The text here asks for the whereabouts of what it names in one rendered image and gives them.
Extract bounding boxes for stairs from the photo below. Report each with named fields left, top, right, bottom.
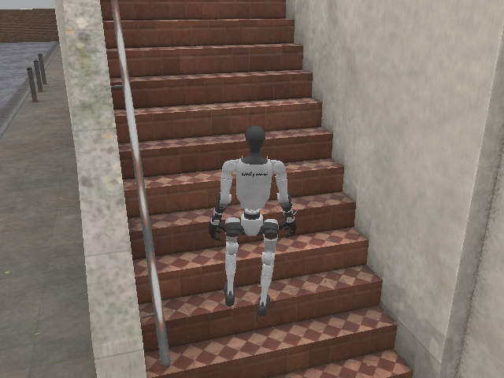
left=100, top=0, right=413, bottom=378

